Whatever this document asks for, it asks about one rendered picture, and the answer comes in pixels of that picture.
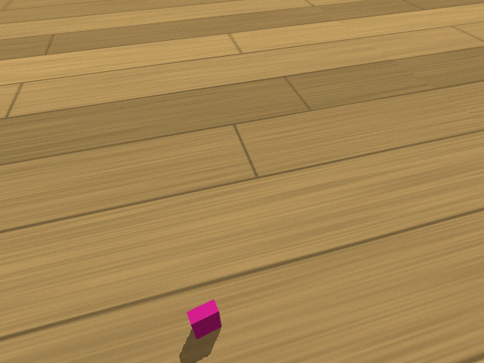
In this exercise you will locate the carton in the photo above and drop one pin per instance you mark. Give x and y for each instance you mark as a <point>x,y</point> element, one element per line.
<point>204,319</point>

